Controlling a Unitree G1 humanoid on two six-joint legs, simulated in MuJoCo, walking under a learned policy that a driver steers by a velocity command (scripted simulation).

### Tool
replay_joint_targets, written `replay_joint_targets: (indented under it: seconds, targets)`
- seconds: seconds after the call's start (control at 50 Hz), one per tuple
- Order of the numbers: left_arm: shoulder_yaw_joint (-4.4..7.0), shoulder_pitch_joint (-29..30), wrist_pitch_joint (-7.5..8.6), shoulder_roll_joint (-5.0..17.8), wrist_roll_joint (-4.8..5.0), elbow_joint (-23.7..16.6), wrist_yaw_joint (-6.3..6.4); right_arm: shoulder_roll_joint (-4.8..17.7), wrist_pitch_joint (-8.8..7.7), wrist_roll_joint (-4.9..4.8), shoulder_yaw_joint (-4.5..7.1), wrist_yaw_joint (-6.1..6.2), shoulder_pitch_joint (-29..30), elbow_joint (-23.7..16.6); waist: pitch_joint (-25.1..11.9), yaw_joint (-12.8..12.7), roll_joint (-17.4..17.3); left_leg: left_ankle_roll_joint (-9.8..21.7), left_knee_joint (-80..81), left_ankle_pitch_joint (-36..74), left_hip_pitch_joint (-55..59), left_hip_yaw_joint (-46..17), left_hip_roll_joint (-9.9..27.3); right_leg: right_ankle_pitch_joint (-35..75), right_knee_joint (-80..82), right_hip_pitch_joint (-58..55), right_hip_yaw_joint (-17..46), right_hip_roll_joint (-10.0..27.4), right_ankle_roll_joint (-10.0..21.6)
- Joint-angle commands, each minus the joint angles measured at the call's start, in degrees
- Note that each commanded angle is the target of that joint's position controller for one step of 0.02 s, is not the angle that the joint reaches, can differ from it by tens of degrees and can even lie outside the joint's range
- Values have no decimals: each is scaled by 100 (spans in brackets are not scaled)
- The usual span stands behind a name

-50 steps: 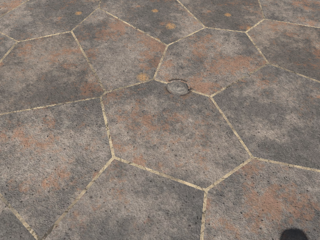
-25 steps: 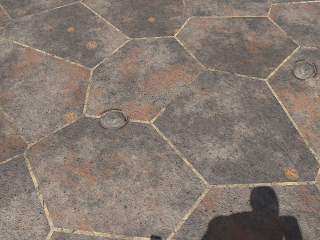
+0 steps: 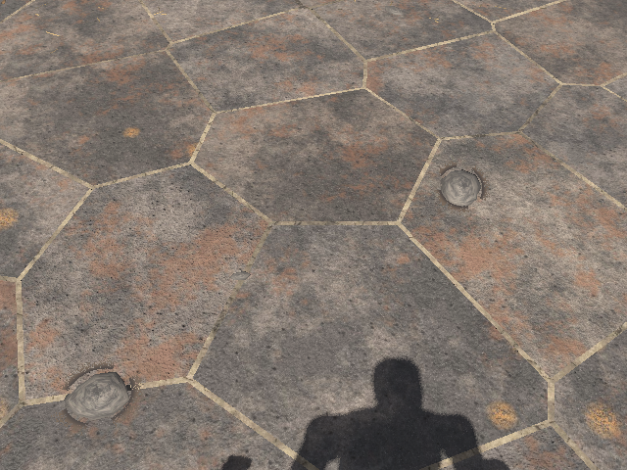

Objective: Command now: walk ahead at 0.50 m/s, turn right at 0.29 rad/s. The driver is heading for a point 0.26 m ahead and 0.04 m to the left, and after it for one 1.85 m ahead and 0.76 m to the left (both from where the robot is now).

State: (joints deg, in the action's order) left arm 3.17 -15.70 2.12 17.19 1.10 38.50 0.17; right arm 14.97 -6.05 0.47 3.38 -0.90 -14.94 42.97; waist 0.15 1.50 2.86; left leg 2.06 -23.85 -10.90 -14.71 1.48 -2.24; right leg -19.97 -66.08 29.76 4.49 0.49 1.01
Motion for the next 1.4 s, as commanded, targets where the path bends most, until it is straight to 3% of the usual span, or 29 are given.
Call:
replay_joint_targets:
  seconds: [0.02, 0.1, 0.18, 0.24, 0.26, 0.28, 0.3, 0.32, 0.36, 0.4, 0.46, 0.56, 0.64, 0.66, 0.68, 0.7, 0.72, 0.76, 0.82, 0.92, 1.08, 1.14, 1.16, 1.18, 1.2, 1.22, 1.24, 1.28, 1.4]
  targets:
    - [44, 152, 92, 195, -40, -488, -32, 714, -93, -51, 147, -4, -45, -146, 33, -89, -846, 1108, 1358, 847, 695, -1538, 1529, 292, 601, 962, 103, 413, -50]
    - [-80, 812, 222, -32, -143, -619, -71, 926, 31, -123, 157, 36, -61, 38, 80, 22, -731, 977, 1181, 2880, 439, -784, 1233, 1306, 2236, 352, -313, 325, -178]
    - [-18, 1286, 295, 105, -105, -699, -136, 1068, 198, -203, 171, 78, -551, 295, -146, 188, -887, 748, 645, 3049, 771, -841, 1193, 2046, 3290, -294, -322, -80, -185]
    - [139, 785, 333, 398, -184, -553, -110, 1075, 267, -249, 171, 138, -314, 226, -417, -236, -897, 398, -182, 2694, 697, -1058, 1042, 2641, 4199, -1446, -281, -148, 99]
    - [232, 437, 338, 681, -253, -503, -47, 905, 235, -191, 123, 141, -334, 150, -727, -369, -696, 164, -857, 2173, 300, -932, 712, 3795, 4225, -2329, -57, 257, 302]
    - [321, -122, 285, 1130, -428, -537, 49, 470, 180, -39, -25, 126, -526, -41, -1528, -468, 388, -178, -2523, -275, -1080, -655, 228, 6308, 3614, -4085, 1054, 1718, 918]
    - [292, -226, 144, 1042, -370, -549, 34, 359, 202, -113, -110, 125, -1321, 67, -2479, -368, 1384, -373, -3895, -3235, -1891, -636, -9, 6621, 3553, -4815, 2119, 2771, 1710]
    - [240, -190, 43, 748, -250, -567, 14, 910, 306, -204, 57, 137, -1219, 161, -2329, -476, 782, -469, -4520, -3001, -2068, -831, 212, 5364, 3833, -4296, 1970, 2464, 1644]
    - [120, 489, -25, 393, -125, -522, 28, 875, 555, -209, 124, 226, -678, 57, -1192, -246, 420, -627, -4653, -2325, -2440, -554, 508, 3507, 4365, -3064, 1196, 1939, 1346]
    - [144, 1078, -46, 450, -231, -478, 18, 724, 832, -154, 145, 324, -756, 21, -643, 72, 615, -770, -4496, -1743, -1682, -388, 586, 2448, 4941, -1579, 542, 1617, 1228]
    - [181, 1356, 12, 457, -274, -387, 59, 561, 939, -104, 153, 338, -649, -148, -488, 169, 617, -715, -3875, -1200, -1236, -228, 615, 2168, 5167, -1059, -64, 1558, 1242]
    - [284, 1265, -58, 713, -145, -156, 145, 606, 934, -87, 135, 133, -48, -530, -663, -16, 533, -426, -2495, -734, -719, -92, 688, 2111, 5001, -1445, -322, 1827, 1203]
    - [302, 1170, -176, 706, 21, 58, 146, 751, 939, -51, 252, 46, -297, -516, -577, 138, 279, 17, -977, -145, 201, 222, 331, 1138, 4188, -1341, -684, 1621, 608]
    - [263, 874, -221, 491, -24, 196, 133, 1008, 922, -17, 339, 90, -418, -516, -352, 96, -444, 271, -224, 615, 519, -380, 557, 418, 3286, -877, -1092, 1225, 149]
    - [167, 689, -249, 187, -280, 44, 100, 1703, 907, -21, 469, 214, -322, -746, -169, -192, -2345, 1037, 268, 2233, 1036, -2537, 2044, -1512, 1372, 614, -1612, 292, -533]
    - [237, 1337, -230, 437, -253, -168, 159, 1804, 790, 174, 447, 154, -364, -885, -324, 241, -2037, 1817, 621, 2076, 566, -3220, 2449, -1948, 286, 1060, -549, -97, -513]
    - [292, 1507, -241, 581, -132, -184, 199, 1648, 671, 220, 415, 113, -239, -871, -299, 212, -1493, 1657, 712, 1431, 453, -2868, 2171, -1490, -71, 1127, -223, 6, -386]
    - [361, 1218, -297, 624, -158, 49, 294, 1243, 604, -22, 307, 155, 380, -955, -295, -108, -993, 1041, 570, 939, 474, -2233, 1678, -543, 16, 1115, -63, 164, -312]
    - [369, 1001, -266, 545, -156, 111, 278, 1032, 639, -38, 206, 258, 490, -1068, -586, -228, -1037, 972, 444, 1623, 490, -1920, 1388, 51, -75, 700, -71, 1, -426]
    - [271, 1267, -202, 359, -111, 45, 225, 1180, 703, -78, 283, 348, 264, -1096, -615, -39, -1040, 1024, 316, 1371, 949, -2211, 1309, 202, 1351, 603, 61, -105, -587]
    - [280, 1166, -52, 476, -33, 57, 50, 1262, 822, -111, 355, 255, 487, -1252, -586, -13, -1228, 1107, 125, 1506, 631, -3101, 1158, -167, 2843, -514, 134, -331, -472]
    - [318, 753, 14, 507, -39, 170, -19, 1215, 876, -223, 351, 269, 748, -1318, -647, -305, -1166, 806, -197, 1516, 443, -3125, 844, 812, 4366, -1456, -11, -317, -283]
    - [384, 582, 9, 706, -87, 216, -6, 1073, 882, -227, 318, 288, 682, -1338, -731, -303, -926, 533, -499, 743, -37, -2916, 586, 1377, 4657, -2145, 240, 160, -106]
    - [443, 613, -46, 1062, -176, 137, 37, 728, 879, -144, 234, 266, 324, -1305, -818, -46, 354, 176, -1721, -1266, -858, -2029, -94, 2180, 4774, -2776, 1306, 1380, 386]
    - [469, 689, -63, 1241, -355, 143, 19, 1052, 816, -184, 348, 269, 401, -1461, -423, -13, 1441, -145, -2792, -2682, -1892, -1210, -655, 3011, 4919, -2395, 2471, 2189, 1343]
    - [390, 969, -40, 926, -310, -21, 38, 1472, 785, -89, 485, 264, 246, -1315, -352, 18, 832, -367, -3853, -2422, -1971, -1250, -223, 3008, 4876, -2269, 2207, 2285, 1536]
    - [312, 1224, -49, 646, -251, -84, 76, 1529, 810, -124, 539, 249, 174, -1166, -292, 94, 530, -465, -4229, -2036, -1959, -1176, -162, 2830, 4779, -2177, 1601, 1896, 1284]
    - [244, 1283, -78, 501, -116, -109, 122, 1167, 912, -106, 459, 270, 121, -1025, -179, 1, 368, -671, -4685, -1554, -2083, -1116, -146, 2737, 4673, -2238, 1018, 1442, 1080]
    - [120, 1064, -147, 434, -114, 107, 21, 262, 827, 24, 68, 242, 574, -1125, -398, -215, 800, -809, -1836, -1563, -550, -432, 204, 2984, 4574, -2195, 454, 952, 1078]
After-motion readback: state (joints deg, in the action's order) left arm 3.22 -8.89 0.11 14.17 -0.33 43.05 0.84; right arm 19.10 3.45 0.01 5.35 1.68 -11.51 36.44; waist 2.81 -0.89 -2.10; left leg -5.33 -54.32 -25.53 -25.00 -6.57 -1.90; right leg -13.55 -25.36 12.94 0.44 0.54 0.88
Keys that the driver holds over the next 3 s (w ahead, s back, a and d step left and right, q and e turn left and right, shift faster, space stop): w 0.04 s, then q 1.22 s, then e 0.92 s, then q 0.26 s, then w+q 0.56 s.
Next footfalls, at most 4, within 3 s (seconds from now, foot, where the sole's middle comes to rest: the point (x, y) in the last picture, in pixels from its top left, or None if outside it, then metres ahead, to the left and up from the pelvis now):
0.26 right None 0.29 -0.14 -0.78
0.66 left None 0.21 0.11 -0.78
1.16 right None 0.30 -0.09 -0.78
1.50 left None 0.13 0.12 -0.78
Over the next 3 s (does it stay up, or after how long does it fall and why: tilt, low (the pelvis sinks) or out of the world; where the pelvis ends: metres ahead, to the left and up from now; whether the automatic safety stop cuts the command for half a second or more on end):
stays up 0.33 0.11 -0.03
